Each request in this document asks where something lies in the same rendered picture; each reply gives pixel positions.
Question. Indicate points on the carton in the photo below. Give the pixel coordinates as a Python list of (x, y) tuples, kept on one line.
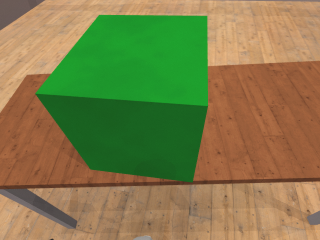
[(132, 94)]

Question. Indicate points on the table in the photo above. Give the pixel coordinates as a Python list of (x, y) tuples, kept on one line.
[(262, 126)]

